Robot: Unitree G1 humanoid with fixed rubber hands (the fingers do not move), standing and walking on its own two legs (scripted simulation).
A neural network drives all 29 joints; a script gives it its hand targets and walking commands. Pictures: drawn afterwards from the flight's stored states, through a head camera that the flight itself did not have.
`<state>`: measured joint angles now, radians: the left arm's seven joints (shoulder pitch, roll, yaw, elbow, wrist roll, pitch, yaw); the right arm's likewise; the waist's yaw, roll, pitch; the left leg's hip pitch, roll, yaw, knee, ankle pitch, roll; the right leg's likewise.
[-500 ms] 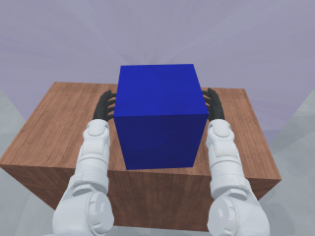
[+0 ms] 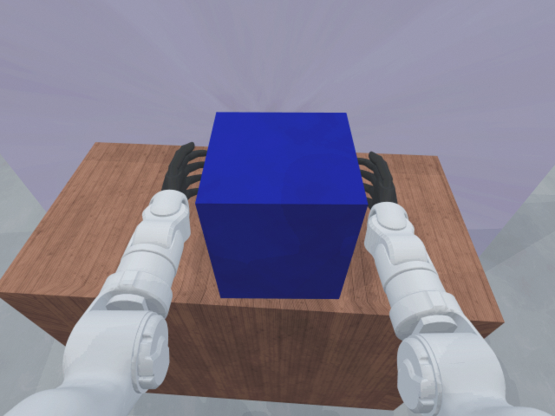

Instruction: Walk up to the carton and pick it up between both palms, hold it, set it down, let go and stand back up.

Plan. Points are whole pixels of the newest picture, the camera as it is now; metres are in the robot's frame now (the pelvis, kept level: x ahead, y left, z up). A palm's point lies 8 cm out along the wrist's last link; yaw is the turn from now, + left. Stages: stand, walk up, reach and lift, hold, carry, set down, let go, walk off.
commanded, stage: set down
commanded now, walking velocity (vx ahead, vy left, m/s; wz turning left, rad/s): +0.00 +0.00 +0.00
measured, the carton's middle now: (280, 209) +0.45 +0.00 +0.05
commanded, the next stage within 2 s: none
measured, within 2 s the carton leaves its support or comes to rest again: neither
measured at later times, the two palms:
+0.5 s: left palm (140, 190) +0.40 +0.19 +0.15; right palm (388, 202) +0.38 -0.15 +0.13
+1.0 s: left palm (142, 165) +0.41 +0.19 +0.18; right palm (431, 173) +0.40 -0.20 +0.17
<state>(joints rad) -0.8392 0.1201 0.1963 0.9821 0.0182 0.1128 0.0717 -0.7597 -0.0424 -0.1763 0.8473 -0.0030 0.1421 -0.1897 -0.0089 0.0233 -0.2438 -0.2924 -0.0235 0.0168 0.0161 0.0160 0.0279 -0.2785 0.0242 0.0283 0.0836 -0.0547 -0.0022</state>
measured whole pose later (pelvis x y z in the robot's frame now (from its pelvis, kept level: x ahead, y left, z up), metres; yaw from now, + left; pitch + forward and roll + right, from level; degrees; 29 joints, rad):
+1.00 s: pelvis -0.01 -0.01 +0.00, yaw +0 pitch +8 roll +0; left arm -0.88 0.33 0.04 0.78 -0.24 0.42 0.06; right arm -0.82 -0.25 -0.06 0.62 0.22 0.49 -0.17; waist -0.02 0.02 -0.17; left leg -0.23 -0.02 0.02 0.13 -0.04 0.02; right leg -0.19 0.03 0.03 0.14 -0.09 -0.02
